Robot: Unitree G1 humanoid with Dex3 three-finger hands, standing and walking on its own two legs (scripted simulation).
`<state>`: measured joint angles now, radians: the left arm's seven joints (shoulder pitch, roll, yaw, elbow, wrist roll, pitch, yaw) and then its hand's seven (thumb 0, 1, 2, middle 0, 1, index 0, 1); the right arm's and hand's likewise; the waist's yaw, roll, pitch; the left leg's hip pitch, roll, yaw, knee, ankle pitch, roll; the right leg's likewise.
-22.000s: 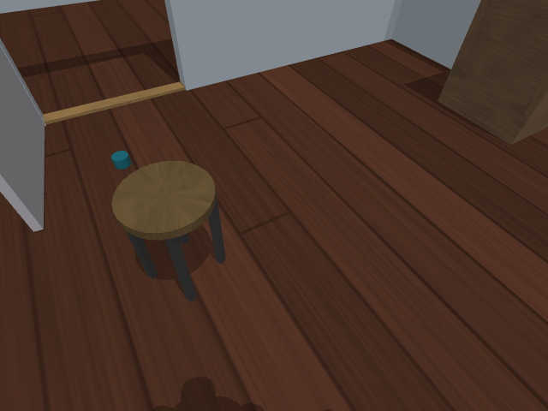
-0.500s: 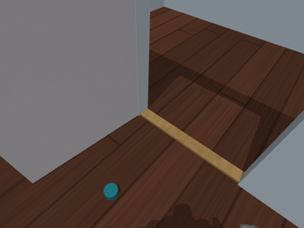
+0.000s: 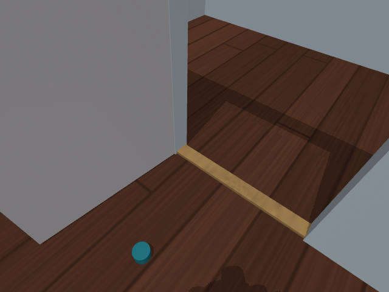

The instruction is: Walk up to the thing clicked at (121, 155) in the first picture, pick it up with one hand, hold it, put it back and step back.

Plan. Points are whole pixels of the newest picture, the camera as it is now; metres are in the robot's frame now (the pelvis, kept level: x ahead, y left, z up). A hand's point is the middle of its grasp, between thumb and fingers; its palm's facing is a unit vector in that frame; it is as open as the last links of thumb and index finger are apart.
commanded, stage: walk up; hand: left
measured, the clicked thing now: (141, 252) +0.46 +0.23 -0.75
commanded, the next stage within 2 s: stand in 0.38 s
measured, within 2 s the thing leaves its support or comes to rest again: neither
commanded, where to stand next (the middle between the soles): +0.10 +0.00 m, yaw -2 degrees
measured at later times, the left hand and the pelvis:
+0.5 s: hand out of the picture +0.09 +0.25 -0.16, palm faces +0.00 -0.94 -0.34, open 7.4 cm; pelvis +0.01 +0.00 +0.00, yaw +0 degrees
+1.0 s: hand out of the picture +0.11 +0.24 -0.15, palm faces -0.01 -0.94 -0.34, open 7.4 cm; pelvis +0.03 -0.01 +0.00, yaw +0 degrees
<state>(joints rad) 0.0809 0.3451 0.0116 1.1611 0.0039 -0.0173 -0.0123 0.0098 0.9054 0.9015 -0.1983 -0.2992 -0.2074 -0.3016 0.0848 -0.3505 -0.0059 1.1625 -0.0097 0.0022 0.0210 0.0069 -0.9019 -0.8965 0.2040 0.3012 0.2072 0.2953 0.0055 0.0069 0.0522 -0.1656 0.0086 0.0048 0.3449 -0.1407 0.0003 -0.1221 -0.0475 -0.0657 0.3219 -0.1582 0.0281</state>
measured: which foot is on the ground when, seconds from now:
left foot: down 0.00-1.00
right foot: down 0.00-1.00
